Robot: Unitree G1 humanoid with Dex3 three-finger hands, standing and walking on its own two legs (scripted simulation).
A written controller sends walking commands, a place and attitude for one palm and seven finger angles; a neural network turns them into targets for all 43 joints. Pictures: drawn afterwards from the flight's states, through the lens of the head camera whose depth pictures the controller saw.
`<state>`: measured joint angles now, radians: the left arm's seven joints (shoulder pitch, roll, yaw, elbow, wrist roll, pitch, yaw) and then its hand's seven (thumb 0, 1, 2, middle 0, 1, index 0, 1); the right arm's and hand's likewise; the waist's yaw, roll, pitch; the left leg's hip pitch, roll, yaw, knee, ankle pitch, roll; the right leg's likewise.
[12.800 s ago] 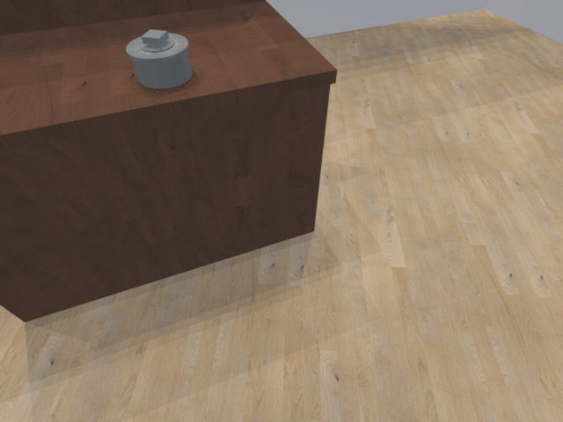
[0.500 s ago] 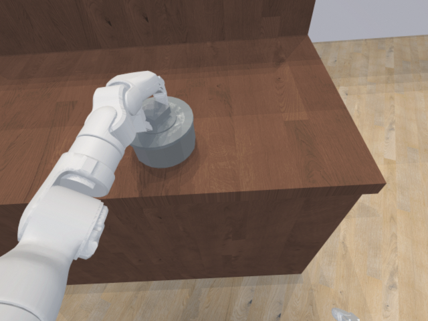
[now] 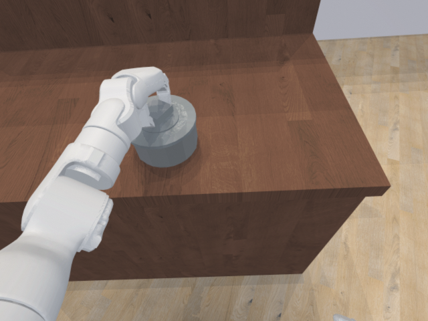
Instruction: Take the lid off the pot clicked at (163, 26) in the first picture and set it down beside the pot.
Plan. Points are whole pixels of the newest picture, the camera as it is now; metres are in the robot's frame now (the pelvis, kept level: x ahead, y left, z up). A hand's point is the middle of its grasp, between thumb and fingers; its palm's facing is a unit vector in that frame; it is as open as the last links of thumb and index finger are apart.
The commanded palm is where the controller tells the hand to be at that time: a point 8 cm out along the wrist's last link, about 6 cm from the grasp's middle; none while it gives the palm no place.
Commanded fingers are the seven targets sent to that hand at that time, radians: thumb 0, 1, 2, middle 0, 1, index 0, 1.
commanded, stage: close the fingers and squeeze the knob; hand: left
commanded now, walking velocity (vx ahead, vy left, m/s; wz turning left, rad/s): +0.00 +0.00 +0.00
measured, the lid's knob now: (156, 111) +0.50 +0.10 +0.12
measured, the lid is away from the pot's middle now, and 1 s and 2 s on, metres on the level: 0.00 0.01 0.02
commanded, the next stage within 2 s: lift the lid straight up in 0.32 s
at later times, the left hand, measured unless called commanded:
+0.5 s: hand (149, 112) +0.47 +0.11 +0.14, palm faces -0.39 -0.02 -0.92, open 8.4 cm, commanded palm +0.47 +0.11 +0.21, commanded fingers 0.00 0.62 1.03 -0.97 -1.17 -0.70 -1.04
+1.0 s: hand (145, 96) +0.47 +0.11 +0.18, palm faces -0.35 -0.06 -0.94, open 8.4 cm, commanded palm +0.46 +0.12 +0.25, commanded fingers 0.00 0.63 1.03 -0.98 -1.17 -0.70 -1.04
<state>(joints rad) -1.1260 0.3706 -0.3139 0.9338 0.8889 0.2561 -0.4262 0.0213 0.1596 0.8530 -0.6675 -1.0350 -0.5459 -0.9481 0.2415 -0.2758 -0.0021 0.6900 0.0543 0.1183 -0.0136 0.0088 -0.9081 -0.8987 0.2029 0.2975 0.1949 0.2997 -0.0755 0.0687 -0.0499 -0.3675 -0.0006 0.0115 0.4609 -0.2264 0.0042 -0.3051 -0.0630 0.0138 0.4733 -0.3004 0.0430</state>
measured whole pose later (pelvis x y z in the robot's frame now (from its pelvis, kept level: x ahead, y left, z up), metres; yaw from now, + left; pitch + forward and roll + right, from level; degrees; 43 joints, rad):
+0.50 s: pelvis +0.00 +0.00 +0.00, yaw +0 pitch +7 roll +1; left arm -1.13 0.35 -0.33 0.95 0.88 0.25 -0.42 0.04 0.23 0.87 -0.79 -1.10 -0.50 -0.93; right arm 0.24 -0.27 0.00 0.70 0.05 0.10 -0.01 0.01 -0.91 -0.90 0.20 0.30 0.20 0.30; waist -0.07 0.07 -0.05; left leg -0.36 0.00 0.01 0.45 -0.22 0.00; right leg -0.30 -0.07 0.01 0.48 -0.30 0.04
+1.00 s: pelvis +0.00 +0.00 +0.00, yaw +0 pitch +6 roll +1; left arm -1.17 0.38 -0.28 0.91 0.89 0.27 -0.46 -0.02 0.25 0.86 -0.87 -1.12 -0.48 -0.91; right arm 0.23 -0.27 0.00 0.69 0.05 0.06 -0.01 0.01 -0.91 -0.90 0.20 0.30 0.20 0.30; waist -0.07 0.08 -0.04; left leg -0.34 0.00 0.01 0.44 -0.21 0.00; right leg -0.28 -0.06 0.01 0.47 -0.30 0.04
